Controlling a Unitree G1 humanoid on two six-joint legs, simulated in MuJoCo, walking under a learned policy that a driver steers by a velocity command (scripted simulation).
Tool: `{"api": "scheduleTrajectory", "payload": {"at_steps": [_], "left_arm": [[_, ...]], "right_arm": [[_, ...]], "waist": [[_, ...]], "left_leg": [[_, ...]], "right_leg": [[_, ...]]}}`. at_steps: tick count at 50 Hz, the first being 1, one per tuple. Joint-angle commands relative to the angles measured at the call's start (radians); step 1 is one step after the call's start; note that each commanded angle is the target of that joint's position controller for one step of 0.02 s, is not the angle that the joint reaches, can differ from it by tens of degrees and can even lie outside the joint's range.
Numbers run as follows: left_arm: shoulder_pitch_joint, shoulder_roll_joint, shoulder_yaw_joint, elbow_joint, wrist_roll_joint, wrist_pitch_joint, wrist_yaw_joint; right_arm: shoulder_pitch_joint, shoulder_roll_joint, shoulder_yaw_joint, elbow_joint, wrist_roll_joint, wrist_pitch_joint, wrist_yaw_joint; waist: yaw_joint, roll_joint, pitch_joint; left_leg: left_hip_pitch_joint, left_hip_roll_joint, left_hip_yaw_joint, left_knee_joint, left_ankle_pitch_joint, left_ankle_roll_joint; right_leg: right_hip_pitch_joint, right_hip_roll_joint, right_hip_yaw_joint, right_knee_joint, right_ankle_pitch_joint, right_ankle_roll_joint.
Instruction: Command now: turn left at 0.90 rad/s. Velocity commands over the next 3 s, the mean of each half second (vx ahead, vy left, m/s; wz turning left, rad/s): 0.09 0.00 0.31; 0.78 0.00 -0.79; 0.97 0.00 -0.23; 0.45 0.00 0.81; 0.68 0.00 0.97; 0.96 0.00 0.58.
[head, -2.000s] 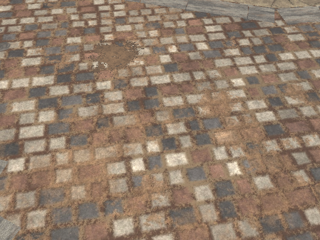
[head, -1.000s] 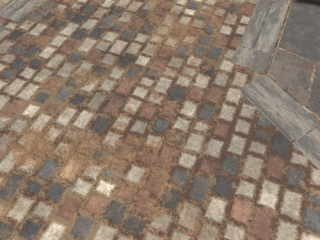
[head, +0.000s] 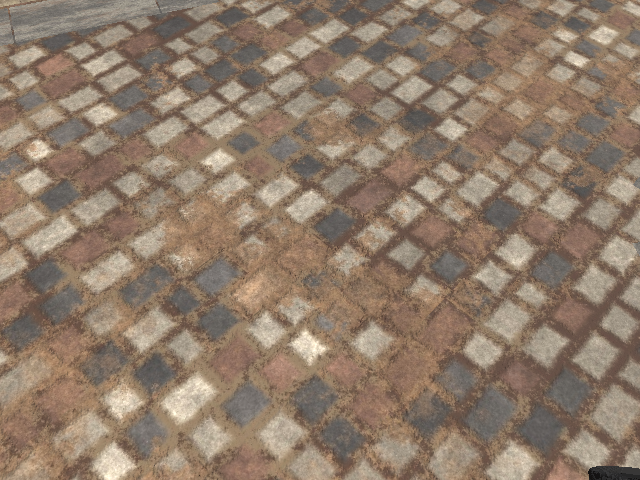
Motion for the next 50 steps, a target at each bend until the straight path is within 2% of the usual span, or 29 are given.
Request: {"api": "scheduleTrajectory", "payload": {"at_steps": [1, 2, 3, 4, 6, 11, 15, 17, 19, 20, 23, 25, 26, 27, 28, 29, 30, 31, 33, 37, 39, 41, 43, 44, 45, 46, 47, 48, 50], "left_arm": [[-0.016, 0.055, 0.018, -0.095, 0.043, -0.019, -0.012], [-0.104, 0.071, 0.014, -0.139, 0.051, -0.024, 0.001], [-0.149, 0.11, 0.022, -0.142, 0.027, -0.024, 0.009], [-0.157, 0.102, 0.02, -0.144, 0.019, -0.029, 0.017], [-0.114, 0.129, 0.032, -0.118, 0.038, -0.03, 0.032], [-0.035, 0.063, 0.001, -0.048, 0.024, -0.017, 0.015], [-0.045, 0.032, -0.024, -0.04, 0.014, -0.004, -0.003], [-0.057, 0.057, -0.021, -0.049, 0.006, -0.003, -0.01], [-0.052, 0.101, -0.014, -0.063, -0.016, -0.008, -0.014], [-0.054, 0.112, -0.012, -0.068, -0.027, -0.016, -0.018], [0.012, 0.072, -0.021, -0.037, -0.035, -0.046, -0.03], [0.198, 0.059, -0.015, 0.05, -0.031, -0.064, -0.036], [0.359, 0.108, 0.005, 0.106, -0.023, -0.075, -0.032], [0.443, 0.24, 0.043, 0.105, -0.014, -0.097, -0.041], [0.407, 0.188, 0.027, 0.074, 0.004, -0.113, -0.047], [0.333, 0.192, 0.029, 0.064, 0.074, -0.078, -0.048], [0.337, 0.16, 0.024, 0.059, 0.07, -0.067, -0.042], [0.353, 0.142, 0.015, 0.074, 0.05, -0.064, -0.035], [0.353, 0.11, 0.002, 0.091, 0.028, -0.068, -0.029], [0.345, 0.145, 0.016, 0.11, 0.027, -0.068, -0.023], [0.352, 0.163, 0.023, 0.122, 0.024, -0.07, -0.021], [0.296, 0.179, 0.026, 0.114, 0.018, -0.076, -0.021], [0.227, 0.23, 0.038, 0.101, 0.016, -0.087, -0.03], [0.196, 0.19, 0.027, 0.087, 0.019, -0.1, -0.035], [0.259, -0.001, -0.018, 0.033, -0.006, -0.106, -0.029], [0.223, 0.032, -0.031, 0.015, -0.006, -0.09, -0.03], [0.161, 0.078, -0.021, 0.022, 0.018, -0.074, -0.034], [0.139, 0.092, -0.019, 0.031, 0.037, -0.063, -0.046], [0.099, 0.07, -0.024, 0.019, 0.053, -0.041, -0.074]], "right_arm": [[0.211, -0.337, -0.117, -0.039, -0.01, -0.016, -0.039], [0.185, -0.331, -0.102, -0.066, -0.057, -0.057, -0.021], [0.165, -0.277, -0.086, -0.058, -0.051, -0.085, -0.011], [0.132, -0.245, -0.076, -0.044, -0.03, -0.098, -0.02], [0.019, -0.19, -0.055, -0.062, -0.002, -0.088, -0.044], [0.008, -0.155, -0.033, -0.059, -0.025, -0.078, -0.071], [0.007, -0.065, 0.015, -0.015, -0.058, -0.085, -0.056], [0.011, -0.074, 0.021, 0.009, -0.069, -0.094, -0.04], [0.069, -0.185, -0.014, 0.028, -0.048, -0.098, -0.033], [0.077, -0.204, -0.019, 0.034, -0.039, -0.103, -0.033], [0.068, -0.17, -0.014, 0.046, -0.01, -0.13, -0.04], [-0.031, -0.13, -0.007, 0.018, -0.002, -0.143, -0.042], [-0.101, -0.068, 0.008, -0.016, -0.014, -0.153, -0.041], [-0.178, -0.022, 0.024, -0.097, -0.007, -0.187, -0.035], [-0.193, -0.059, 0.02, -0.1, 0.012, -0.222, -0.027], [-0.169, -0.076, 0.025, -0.054, -0.116, -0.192, -0.006], [-0.153, -0.089, 0.02, -0.04, -0.115, -0.185, 0.006], [-0.157, -0.082, 0.023, -0.047, -0.111, -0.179, 0.017], [-0.15, -0.066, 0.033, -0.041, -0.099, -0.156, 0.034], [-0.241, -0.044, 0.058, -0.071, -0.075, -0.143, 0.038], [-0.278, -0.052, 0.062, -0.094, -0.067, -0.145, 0.033], [-0.184, -0.082, 0.051, -0.074, -0.059, -0.15, 0.015], [0.142, -0.168, 0.01, 0.022, -0.057, -0.156, -0.023], [0.351, -0.228, -0.017, 0.061, -0.073, -0.161, -0.049], [0.448, -0.321, -0.035, 0.07, -0.115, -0.169, -0.057], [0.294, -0.281, -0.024, 0.047, -0.105, -0.16, -0.057], [0.181, -0.191, -0.006, 0.034, -0.099, -0.155, -0.057], [0.166, -0.135, 0.006, 0.048, -0.094, -0.155, -0.053], [0.195, -0.091, 0.022, 0.097, -0.089, -0.166, -0.051]], "waist": [[-0.068, 0.344, -0.163], [-0.102, 0.286, -0.299], [-0.108, 0.169, -0.267], [-0.074, 0.151, -0.198], [-0.007, 0.095, -0.156], [-0.005, 0.095, -0.235], [-0.033, 0.148, -0.209], [-0.047, 0.162, -0.151], [-0.079, 0.188, -0.103], [-0.082, 0.198, -0.058], [-0.043, 0.149, 0.011], [0.047, 0.073, -0.008], [0.102, -0.076, -0.039], [0.121, -0.322, -0.015], [0.121, -0.216, 0.013], [0.104, -0.165, 0.027], [0.095, -0.072, 0.019], [0.081, -0.046, 0.016], [0.064, -0.075, 0.011], [0.077, -0.103, 0.033], [0.086, -0.14, 0.028], [0.026, -0.146, -0.006], [-0.138, -0.069, -0.183], [-0.24, -0.007, -0.31], [-0.197, 0.318, -0.477], [-0.124, 0.328, -0.378], [-0.093, 0.197, -0.207], [-0.079, 0.089, -0.141], [-0.052, 0.12, -0.055]], "left_leg": [[0.499, 0.217, -0.473, -0.185, 0.776, 0.222], [0.448, 0.335, -0.708, -0.249, 0.657, 0.404], [0.433, 0.3, -0.616, -0.282, 0.537, 0.382], [0.385, 0.242, -0.548, -0.291, 0.441, 0.326], [0.277, 0.165, -0.462, -0.283, 0.407, 0.251], [0.23, 0.119, -0.343, -0.239, 0.504, 0.224], [0.127, 0.113, -0.292, -0.263, 0.346, 0.216], [0.082, 0.126, -0.297, -0.281, 0.224, 0.218], [0.089, 0.151, -0.367, -0.359, -0.315, 0.221], [0.087, 0.182, -0.423, -0.392, -0.483, 0.22], [0.156, 0.234, -0.442, -0.389, -0.5, 0.209], [0.027, 0.158, -0.288, -0.26, -0.403, 0.156], [-0.139, 0.051, -0.135, 0.034, -0.269, 0.096], [-0.482, -0.146, -0.031, 0.368, -0.195, 0.006], [-0.649, -0.121, -0.163, 0.496, -0.246, 0.018], [-0.706, -0.062, -0.145, 0.513, -0.166, 0.023], [-0.657, -0.039, -0.137, 0.508, -0.092, 0.016], [-0.612, -0.029, -0.127, 0.466, -0.065, 0.003], [-0.505, -0.035, -0.098, 0.388, -0.005, -0.03], [-0.351, -0.082, -0.051, 0.142, 0.08, -0.06], [-0.241, -0.092, -0.044, 0.033, 0.109, -0.049], [-0.023, -0.108, -0.05, -0.045, 0.135, -0.026], [0.406, -0.131, -0.044, -0.062, 0.068, 0.008], [0.678, -0.004, -0.155, -0.05, -0.095, 0.028], [0.863, 0.345, -0.672, -0.249, -0.661, 0.089], [0.666, 0.384, -0.985, -0.456, -0.795, 0.107], [0.517, 0.353, -0.84, -0.434, -0.699, 0.113], [0.425, 0.314, -0.662, -0.406, -0.533, 0.12], [0.297, 0.252, -0.438, -0.435, -0.299, 0.113]], "right_leg": [[-0.43, 0.051, 0.029, 0.513, -0.275, 0.041], [-0.535, 0.14, 0.297, 0.692, -0.383, 0.061], [-0.56, 0.123, 0.363, 0.726, -0.312, 0.044], [-0.574, 0.119, 0.383, 0.685, -0.213, 0.02], [-0.512, 0.107, 0.408, 0.58, -0.067, 0.012], [-0.337, 0.139, 0.36, 0.39, 0.062, 0.049], [-0.146, 0.089, 0.338, 0.216, 0.087, 0.038], [-0.087, 0.097, 0.317, 0.153, 0.066, 0.017], [-0.135, 0.146, 0.249, 0.146, -0.004, -0.028], [-0.177, 0.139, 0.252, 0.139, -0.048, -0.056], [-0.229, 0.106, 0.256, 0.043, -0.108, -0.146], [0.011, 0.123, 0.243, -0.096, -0.043, -0.2], [0.199, 0.048, 0.433, -0.182, -0.146, -0.247], [0.368, -0.144, 1.009, -0.393, -0.399, -0.416], [0.439, -0.199, 1.149, -0.462, -0.435, -0.456], [0.444, -0.15, 1.024, -0.436, -0.342, -0.394], [0.422, -0.103, 0.914, -0.412, -0.237, -0.358], [0.383, -0.068, 0.856, -0.416, -0.159, -0.335], [0.302, -0.001, 0.765, -0.444, -0.036, -0.308], [0.169, 0.063, 0.687, -0.44, 0.148, -0.295], [0.136, 0.039, 0.708, -0.441, 0.262, -0.283], [0.078, 0.024, 0.705, -0.385, 0.462, -0.241], [-0.021, 0.09, 0.629, -0.025, 0.783, -0.183], [-0.193, 0.173, 0.59, 0.28, 0.639, -0.162], [-0.418, 0.293, 0.507, 0.639, -0.137, -0.154], [-0.503, 0.247, 0.468, 0.773, -0.098, -0.166], [-0.532, 0.179, 0.431, 0.791, 0.0, -0.169], [-0.52, 0.125, 0.404, 0.753, 0.057, -0.166], [-0.496, 0.076, 0.395, 0.709, 0.077, -0.145]]}}
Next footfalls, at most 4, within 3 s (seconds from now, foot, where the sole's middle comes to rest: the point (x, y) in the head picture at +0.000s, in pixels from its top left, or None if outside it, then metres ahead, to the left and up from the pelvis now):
0.52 right None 0.07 -0.10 -0.76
0.88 left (281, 456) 0.46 0.09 -0.76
1.32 right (464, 337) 0.74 -0.31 -0.76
1.74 left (458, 193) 1.17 -0.34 -0.76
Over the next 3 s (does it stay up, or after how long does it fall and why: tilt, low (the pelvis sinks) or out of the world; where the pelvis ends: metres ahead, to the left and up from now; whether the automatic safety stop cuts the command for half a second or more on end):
stays up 1.65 -0.10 0.00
